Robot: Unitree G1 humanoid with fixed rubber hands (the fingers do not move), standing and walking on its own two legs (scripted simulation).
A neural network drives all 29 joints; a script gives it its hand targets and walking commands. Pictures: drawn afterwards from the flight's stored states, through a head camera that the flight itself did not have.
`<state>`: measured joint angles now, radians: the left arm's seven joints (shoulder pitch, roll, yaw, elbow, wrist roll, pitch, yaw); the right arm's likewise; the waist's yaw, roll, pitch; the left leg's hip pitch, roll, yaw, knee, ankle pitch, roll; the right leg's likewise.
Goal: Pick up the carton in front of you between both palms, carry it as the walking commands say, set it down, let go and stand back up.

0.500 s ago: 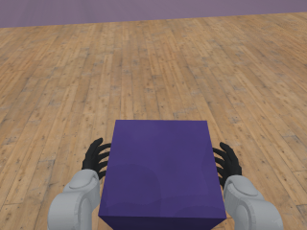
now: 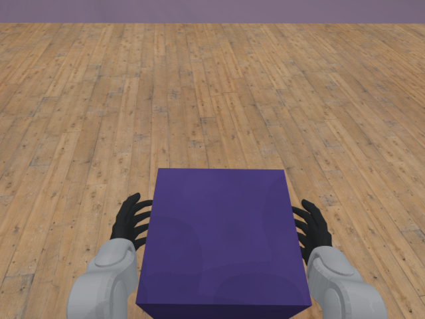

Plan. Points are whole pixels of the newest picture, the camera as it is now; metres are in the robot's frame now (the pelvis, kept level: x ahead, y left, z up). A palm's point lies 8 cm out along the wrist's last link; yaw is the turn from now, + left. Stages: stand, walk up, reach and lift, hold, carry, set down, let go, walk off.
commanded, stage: carry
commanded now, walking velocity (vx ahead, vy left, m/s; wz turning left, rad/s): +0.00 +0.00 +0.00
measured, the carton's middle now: (219, 254) +0.24 +0.00 +0.02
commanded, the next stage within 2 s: hold in 1.94 s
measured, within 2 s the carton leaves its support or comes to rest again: neither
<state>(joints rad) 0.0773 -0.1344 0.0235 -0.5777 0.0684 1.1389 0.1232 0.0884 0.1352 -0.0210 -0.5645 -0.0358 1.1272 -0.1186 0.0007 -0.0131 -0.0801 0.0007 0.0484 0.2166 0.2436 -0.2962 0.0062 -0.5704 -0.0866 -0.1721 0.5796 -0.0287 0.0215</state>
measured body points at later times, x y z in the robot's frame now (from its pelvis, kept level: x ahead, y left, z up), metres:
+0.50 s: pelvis +0.18 -0.01 -0.01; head +0.16 +0.00 +0.44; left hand +0.42 +0.15 +0.08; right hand +0.43 -0.15 +0.08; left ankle +0.12 +0.11 -0.75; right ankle +0.19 -0.10 -0.75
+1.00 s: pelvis +0.19 +0.01 -0.01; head +0.17 +0.01 +0.44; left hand +0.46 +0.17 +0.03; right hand +0.46 -0.13 +0.02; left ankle +0.12 +0.11 -0.75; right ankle +0.19 -0.10 -0.75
